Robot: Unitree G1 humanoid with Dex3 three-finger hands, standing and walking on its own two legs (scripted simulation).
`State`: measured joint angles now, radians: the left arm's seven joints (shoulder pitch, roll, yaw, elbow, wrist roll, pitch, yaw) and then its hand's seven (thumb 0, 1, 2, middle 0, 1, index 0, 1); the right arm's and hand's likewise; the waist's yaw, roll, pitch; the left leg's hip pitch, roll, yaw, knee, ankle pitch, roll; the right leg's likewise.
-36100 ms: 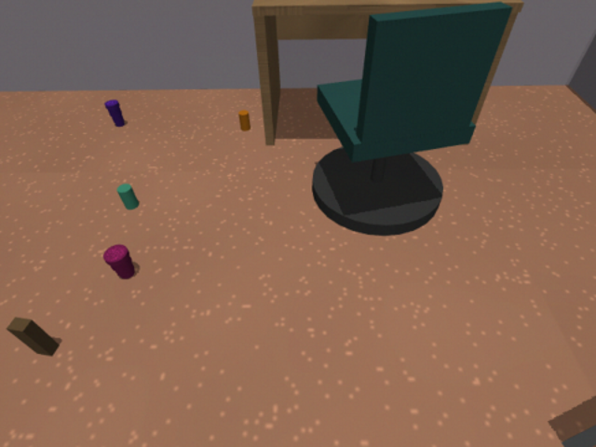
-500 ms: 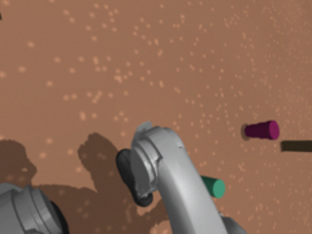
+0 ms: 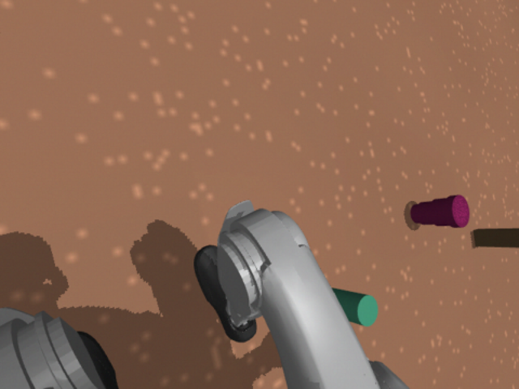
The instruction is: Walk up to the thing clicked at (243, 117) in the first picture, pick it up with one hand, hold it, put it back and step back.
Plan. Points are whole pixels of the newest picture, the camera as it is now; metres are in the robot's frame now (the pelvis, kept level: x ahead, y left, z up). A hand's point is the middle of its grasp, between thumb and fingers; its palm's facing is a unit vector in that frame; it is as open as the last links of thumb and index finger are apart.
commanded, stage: close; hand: left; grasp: from above
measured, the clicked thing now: out of the picture +0.53 +0.34 -0.26
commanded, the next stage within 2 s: settle in 0.58 s
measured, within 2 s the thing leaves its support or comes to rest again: leaves its support in 1.06 s
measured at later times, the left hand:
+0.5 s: hand out of the picture +0.52 +0.34 -0.23, palm faces -0.42 -0.13 -0.90, open 10.0 cm
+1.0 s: hand out of the picture +0.52 +0.35 -0.21, palm faces -0.39 -0.14 -0.91, open 9.5 cm
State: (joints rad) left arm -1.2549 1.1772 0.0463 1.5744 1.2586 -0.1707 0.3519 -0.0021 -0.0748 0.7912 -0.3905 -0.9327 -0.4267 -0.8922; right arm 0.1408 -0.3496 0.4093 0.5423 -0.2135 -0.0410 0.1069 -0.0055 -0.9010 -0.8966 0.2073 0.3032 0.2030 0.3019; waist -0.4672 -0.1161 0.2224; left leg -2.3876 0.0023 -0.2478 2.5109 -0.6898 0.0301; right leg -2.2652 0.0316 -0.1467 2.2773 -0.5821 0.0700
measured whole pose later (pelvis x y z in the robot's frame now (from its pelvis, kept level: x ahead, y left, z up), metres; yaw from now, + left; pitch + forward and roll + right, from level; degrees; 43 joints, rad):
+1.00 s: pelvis +0.00 +0.00 +0.00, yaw +0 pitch +32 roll -17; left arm -1.20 1.15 0.13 1.47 1.29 -0.16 0.32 0.00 0.03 0.73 -0.59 -0.90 -0.57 -0.86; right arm 0.18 -0.35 0.36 0.55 -0.21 -0.04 0.11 -0.01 -0.92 -0.90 0.21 0.30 0.20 0.30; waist -0.45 -0.10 0.19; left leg -2.40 0.00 -0.24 2.50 -0.69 0.03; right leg -2.27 0.02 -0.15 2.28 -0.59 0.05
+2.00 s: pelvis -0.01 +0.00 +0.05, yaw +6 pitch +37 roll -12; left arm -1.13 0.89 0.04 1.17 1.16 -0.09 -0.03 0.07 0.23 0.46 -0.90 -0.76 -0.67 -0.60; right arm 0.25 -0.32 0.17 0.52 -0.09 0.13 0.06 0.00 -0.93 -0.91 0.21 0.30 0.20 0.30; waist -0.33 0.03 -0.01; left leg -2.31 -0.01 -0.13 2.28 -0.63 0.04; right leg -2.21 -0.02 -0.07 2.13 -0.57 0.03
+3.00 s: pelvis +0.03 -0.02 +0.33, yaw +14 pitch +19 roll -2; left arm -0.43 0.48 -0.11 0.83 0.99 -0.05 0.07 0.03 0.20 0.56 -0.82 -0.86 -0.61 -0.66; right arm 0.23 -0.24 -0.02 0.69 0.03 0.03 -0.07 0.00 -0.91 -0.90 0.21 0.30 0.20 0.30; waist -0.10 0.04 -0.15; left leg -1.14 0.03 -0.03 1.31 -0.52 -0.01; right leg -1.13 -0.01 -0.02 1.26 -0.47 0.02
